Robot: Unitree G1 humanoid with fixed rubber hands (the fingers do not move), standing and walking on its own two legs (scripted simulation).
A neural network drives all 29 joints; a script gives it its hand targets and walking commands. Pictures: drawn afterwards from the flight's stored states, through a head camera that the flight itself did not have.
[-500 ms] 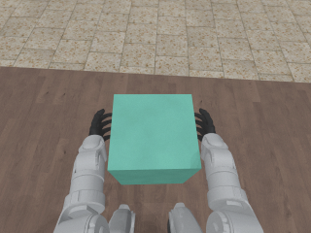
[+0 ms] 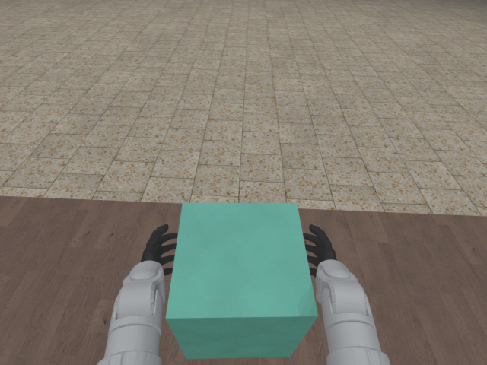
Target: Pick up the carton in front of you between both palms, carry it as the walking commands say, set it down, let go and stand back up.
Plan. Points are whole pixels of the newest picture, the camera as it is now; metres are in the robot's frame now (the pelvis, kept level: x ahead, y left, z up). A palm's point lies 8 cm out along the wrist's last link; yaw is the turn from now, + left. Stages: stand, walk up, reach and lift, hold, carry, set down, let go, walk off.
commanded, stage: reach and lift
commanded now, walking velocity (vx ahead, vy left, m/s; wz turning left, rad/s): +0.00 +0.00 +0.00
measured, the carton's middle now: (239, 284) +0.30 +0.00 -0.05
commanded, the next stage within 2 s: hold in 0.98 s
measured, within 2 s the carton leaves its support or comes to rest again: neither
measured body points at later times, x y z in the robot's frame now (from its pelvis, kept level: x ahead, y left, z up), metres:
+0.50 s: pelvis -0.01 +0.00 +0.01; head -0.02 +0.00 +0.46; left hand +0.31 +0.15 +0.03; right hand +0.31 -0.15 +0.03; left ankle +0.02 +0.13 -0.74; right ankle +0.02 -0.13 -0.74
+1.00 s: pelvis +0.01 +0.00 +0.01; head -0.02 +0.00 +0.46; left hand +0.31 +0.15 +0.04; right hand +0.31 -0.15 +0.04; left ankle +0.02 +0.13 -0.74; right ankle +0.02 -0.13 -0.74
